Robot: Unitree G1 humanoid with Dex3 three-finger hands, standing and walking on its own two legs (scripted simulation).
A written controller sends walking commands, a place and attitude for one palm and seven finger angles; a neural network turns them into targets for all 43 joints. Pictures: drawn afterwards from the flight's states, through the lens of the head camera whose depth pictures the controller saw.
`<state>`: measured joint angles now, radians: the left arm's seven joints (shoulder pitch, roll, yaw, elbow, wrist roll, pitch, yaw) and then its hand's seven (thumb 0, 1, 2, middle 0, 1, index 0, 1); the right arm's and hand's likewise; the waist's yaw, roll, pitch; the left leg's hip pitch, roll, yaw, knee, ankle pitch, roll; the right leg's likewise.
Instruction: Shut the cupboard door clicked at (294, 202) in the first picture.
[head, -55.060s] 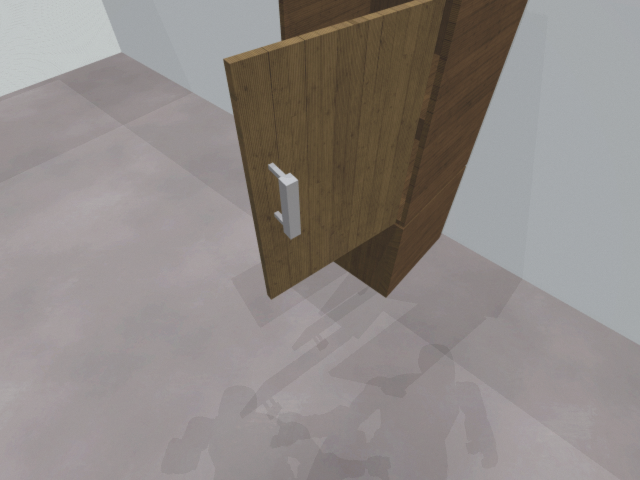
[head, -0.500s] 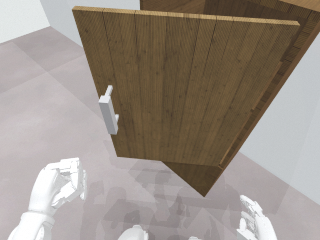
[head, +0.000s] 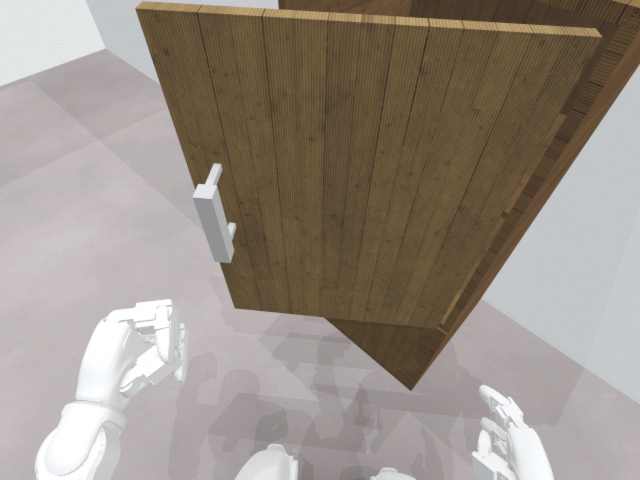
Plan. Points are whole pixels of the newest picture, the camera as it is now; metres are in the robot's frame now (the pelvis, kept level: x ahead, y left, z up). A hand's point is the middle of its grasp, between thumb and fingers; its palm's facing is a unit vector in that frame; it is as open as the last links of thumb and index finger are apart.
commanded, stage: bring the fist close to the handle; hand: left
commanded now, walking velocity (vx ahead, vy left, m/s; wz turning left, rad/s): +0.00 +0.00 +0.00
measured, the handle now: (220, 214) +0.44 +0.18 +0.07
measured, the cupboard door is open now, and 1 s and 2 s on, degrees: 37 37 29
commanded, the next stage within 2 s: push the door shut along its arc in 1.20 s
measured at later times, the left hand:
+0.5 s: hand (216, 307) +0.30 +0.15 +0.07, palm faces -0.08 -1.00 -0.02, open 3.1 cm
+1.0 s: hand (232, 282) +0.33 +0.13 +0.07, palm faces -0.07 -1.00 -0.02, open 3.1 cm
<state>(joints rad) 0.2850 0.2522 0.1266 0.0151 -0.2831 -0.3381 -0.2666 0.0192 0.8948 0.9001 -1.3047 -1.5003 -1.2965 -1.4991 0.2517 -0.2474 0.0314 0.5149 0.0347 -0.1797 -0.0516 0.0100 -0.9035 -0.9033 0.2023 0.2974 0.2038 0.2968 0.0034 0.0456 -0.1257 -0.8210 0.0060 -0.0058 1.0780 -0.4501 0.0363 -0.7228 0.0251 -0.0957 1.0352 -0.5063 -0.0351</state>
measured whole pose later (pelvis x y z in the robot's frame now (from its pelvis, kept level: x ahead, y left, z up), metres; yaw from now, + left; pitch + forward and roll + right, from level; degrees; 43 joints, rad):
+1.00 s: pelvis +0.00 +0.00 +0.01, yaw -1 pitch +11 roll -1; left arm -0.11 0.19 0.07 0.35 -0.19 -0.35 -0.13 0.02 0.90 0.90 -1.30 -1.50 -1.30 -1.50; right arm 0.25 -0.25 0.01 0.57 0.03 -0.07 -0.01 0.01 -0.91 -0.90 0.20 0.30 0.20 0.30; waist -0.02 0.03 -0.11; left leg -0.79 0.01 0.03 1.02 -0.43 0.04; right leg -0.72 0.02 -0.06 1.00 -0.49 -0.03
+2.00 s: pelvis -0.01 +0.01 +0.00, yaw +0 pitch +15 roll -3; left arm -0.65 0.30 0.12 0.93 -0.20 -0.40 -0.31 0.02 0.90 0.90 -1.31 -1.50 -1.31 -1.50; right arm 0.31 -0.27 0.01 0.66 0.04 -0.04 -0.02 0.01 -0.91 -0.90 0.20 0.30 0.20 0.30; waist -0.06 0.03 -0.12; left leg -0.93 0.00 0.01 1.08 -0.42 0.05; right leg -0.84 0.02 -0.08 1.05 -0.48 -0.03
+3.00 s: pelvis -0.01 +0.00 -0.03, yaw -2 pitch +23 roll -4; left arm -1.12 0.42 0.12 1.25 -0.14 -0.29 -0.42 0.00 0.95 0.99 -1.30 -1.50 -1.29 -1.50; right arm 0.35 -0.28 0.02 0.70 0.01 -0.06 -0.01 0.00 -0.91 -0.90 0.20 0.30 0.20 0.30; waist -0.18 0.05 -0.12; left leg -1.16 0.02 -0.01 1.20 -0.45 0.03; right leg -1.06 0.04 -0.10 1.16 -0.50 -0.05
